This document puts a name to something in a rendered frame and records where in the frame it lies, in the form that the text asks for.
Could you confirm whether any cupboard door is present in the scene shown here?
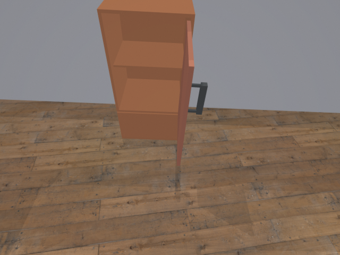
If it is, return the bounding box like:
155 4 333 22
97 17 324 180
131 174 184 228
177 21 194 166

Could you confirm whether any handle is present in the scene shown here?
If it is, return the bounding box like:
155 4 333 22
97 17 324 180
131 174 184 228
188 82 208 115

